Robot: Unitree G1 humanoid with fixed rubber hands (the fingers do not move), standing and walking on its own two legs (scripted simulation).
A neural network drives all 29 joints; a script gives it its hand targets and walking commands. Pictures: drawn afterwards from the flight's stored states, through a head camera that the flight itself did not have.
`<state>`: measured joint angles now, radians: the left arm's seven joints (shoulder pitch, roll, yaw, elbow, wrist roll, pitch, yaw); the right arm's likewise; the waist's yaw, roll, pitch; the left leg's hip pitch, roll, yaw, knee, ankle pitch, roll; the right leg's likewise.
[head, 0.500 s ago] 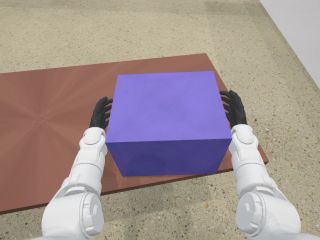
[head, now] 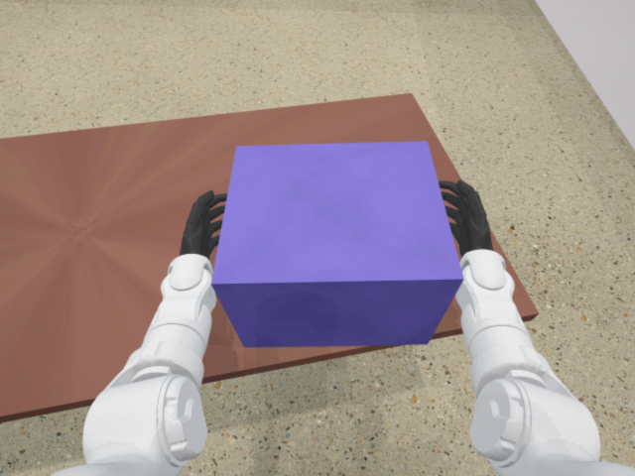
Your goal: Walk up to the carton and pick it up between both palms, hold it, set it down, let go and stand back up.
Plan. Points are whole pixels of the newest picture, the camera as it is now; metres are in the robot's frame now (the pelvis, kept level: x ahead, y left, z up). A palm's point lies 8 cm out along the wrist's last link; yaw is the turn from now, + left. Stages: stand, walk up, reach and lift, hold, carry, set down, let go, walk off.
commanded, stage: set down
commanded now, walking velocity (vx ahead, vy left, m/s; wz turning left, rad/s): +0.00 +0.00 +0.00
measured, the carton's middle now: (333, 246) +0.42 -0.02 +0.00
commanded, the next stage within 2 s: none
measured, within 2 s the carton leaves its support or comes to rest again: neither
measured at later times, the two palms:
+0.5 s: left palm (200, 250) +0.40 +0.16 +0.03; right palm (472, 246) +0.38 -0.20 +0.05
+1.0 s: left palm (200, 249) +0.41 +0.17 +0.02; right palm (467, 247) +0.39 -0.21 +0.03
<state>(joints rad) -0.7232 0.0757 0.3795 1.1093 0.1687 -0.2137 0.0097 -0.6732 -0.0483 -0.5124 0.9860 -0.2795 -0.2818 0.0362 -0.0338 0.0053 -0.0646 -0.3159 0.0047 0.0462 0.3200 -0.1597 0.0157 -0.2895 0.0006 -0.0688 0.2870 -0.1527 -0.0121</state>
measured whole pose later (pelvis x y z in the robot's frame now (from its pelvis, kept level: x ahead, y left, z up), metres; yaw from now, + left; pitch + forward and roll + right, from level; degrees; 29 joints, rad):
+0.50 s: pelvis +0.00 +0.00 +0.00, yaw -1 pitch +10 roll +0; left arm -0.74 0.06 0.43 1.13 0.20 -0.30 0.01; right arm -0.68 -0.05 -0.54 1.00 -0.29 -0.32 0.04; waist -0.03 0.00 -0.06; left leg -0.35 0.01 0.06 0.33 -0.16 0.02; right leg -0.33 0.00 -0.06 0.30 -0.15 -0.01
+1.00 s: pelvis +0.00 +0.00 -0.01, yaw -3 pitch +18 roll -1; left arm -0.87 0.18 0.04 1.44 -0.15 -0.35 0.09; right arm -0.83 -0.21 -0.05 1.36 0.20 -0.30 -0.02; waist -0.01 0.00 -0.21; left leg -0.59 0.04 0.08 0.51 -0.24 0.01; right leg -0.56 0.02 -0.04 0.44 -0.19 -0.02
